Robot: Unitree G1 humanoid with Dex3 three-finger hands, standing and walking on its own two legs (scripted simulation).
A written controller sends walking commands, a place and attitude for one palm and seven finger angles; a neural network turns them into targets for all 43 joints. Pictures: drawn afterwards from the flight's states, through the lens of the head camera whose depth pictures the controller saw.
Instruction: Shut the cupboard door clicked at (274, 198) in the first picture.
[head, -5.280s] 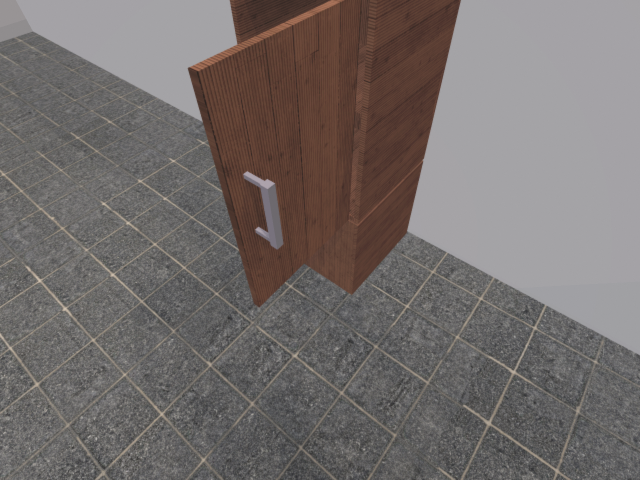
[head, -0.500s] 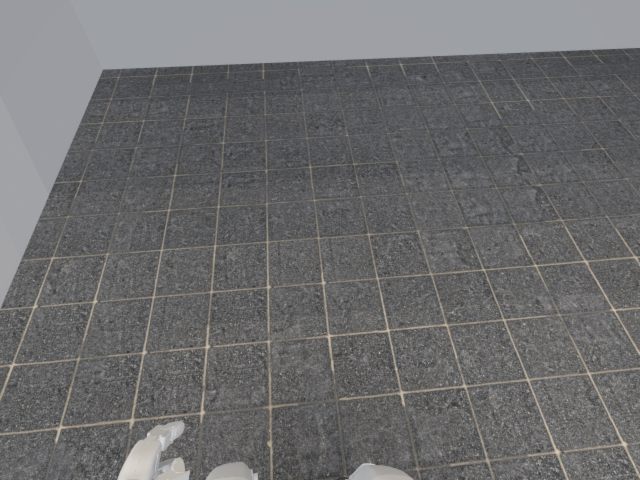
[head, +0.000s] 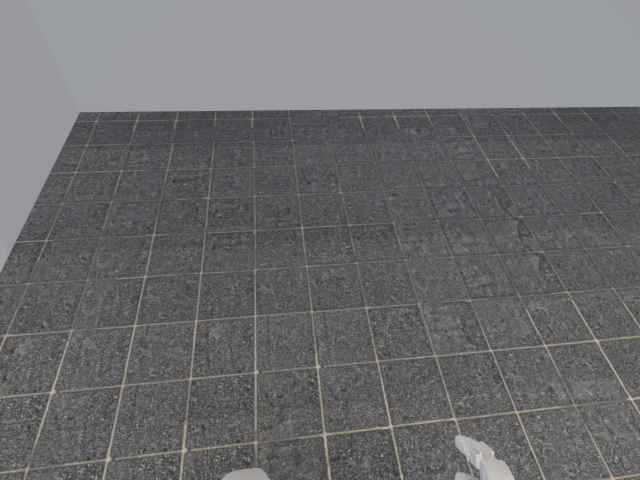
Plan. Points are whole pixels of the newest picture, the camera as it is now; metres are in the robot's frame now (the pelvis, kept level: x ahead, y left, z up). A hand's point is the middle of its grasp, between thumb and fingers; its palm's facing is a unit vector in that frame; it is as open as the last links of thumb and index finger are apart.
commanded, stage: walk to a spot facing it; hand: left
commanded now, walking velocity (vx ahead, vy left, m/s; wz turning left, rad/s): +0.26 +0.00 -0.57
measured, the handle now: out of the picture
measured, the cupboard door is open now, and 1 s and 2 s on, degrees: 91 91 91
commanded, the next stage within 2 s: none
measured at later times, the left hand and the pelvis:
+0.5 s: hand (247, 384) +0.27 +0.14 -0.15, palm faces +0.09 -0.98 -0.18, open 7.4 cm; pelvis +0.15 -0.04 +0.01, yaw +8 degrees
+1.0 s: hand (195, 444) +0.18 +0.19 -0.15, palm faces +0.42 -0.86 -0.30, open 7.4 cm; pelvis +0.19 -0.05 +0.01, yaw +25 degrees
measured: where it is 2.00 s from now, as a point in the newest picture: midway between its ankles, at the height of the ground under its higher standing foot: outside the picture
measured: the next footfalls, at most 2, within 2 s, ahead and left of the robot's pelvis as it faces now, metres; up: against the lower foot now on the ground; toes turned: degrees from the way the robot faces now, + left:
right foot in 0.32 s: +0.22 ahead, -0.15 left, +0.00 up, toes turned -6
left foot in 0.64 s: +0.23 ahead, +0.11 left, +0.00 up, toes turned +23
